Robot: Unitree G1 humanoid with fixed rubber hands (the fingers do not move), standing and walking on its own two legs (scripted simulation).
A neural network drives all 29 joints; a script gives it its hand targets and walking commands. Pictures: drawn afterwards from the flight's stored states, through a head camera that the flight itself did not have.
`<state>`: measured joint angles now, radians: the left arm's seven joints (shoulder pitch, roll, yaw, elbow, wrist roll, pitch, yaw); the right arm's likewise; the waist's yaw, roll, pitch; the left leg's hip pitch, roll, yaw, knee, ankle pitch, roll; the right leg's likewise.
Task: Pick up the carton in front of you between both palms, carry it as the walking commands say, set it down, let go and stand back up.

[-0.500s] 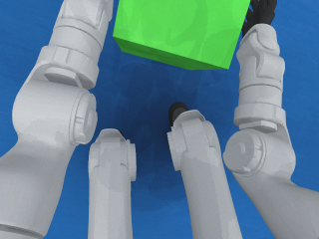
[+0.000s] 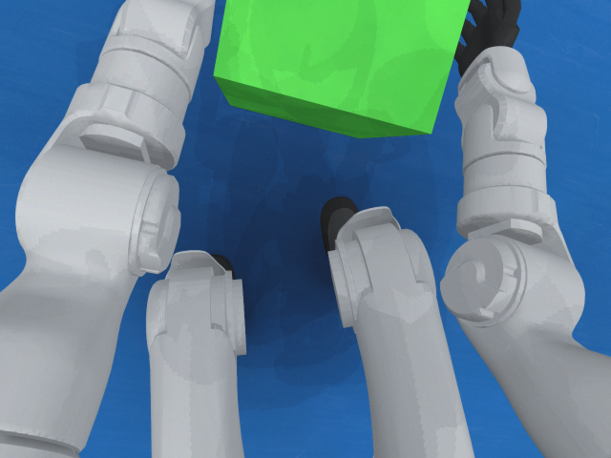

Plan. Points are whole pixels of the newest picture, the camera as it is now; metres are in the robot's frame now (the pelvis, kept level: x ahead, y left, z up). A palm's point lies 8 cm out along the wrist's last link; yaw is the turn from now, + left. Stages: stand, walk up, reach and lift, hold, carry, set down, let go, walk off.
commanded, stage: set down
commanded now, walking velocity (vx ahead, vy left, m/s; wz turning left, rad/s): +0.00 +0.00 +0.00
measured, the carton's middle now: (327, 32) +0.51 -0.13 -0.27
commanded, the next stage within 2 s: let go in 1.94 s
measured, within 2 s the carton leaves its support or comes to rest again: rests again in 0.18 s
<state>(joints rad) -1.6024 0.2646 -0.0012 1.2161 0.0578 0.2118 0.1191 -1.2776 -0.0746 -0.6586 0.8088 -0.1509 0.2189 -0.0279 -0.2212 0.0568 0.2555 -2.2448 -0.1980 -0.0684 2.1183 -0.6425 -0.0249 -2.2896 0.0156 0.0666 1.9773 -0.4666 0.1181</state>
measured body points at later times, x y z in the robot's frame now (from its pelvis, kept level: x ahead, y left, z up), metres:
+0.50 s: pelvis +0.00 +0.00 -0.01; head +0.37 +0.00 +0.22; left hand +0.58 +0.01 -0.20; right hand +0.47 -0.28 -0.19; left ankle +0.08 +0.10 -0.37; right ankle +0.14 -0.15 -0.37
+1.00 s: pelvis -0.01 -0.01 -0.02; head +0.37 -0.02 +0.20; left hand +0.61 +0.03 -0.20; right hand +0.47 -0.32 -0.20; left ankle +0.08 +0.10 -0.37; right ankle +0.14 -0.15 -0.37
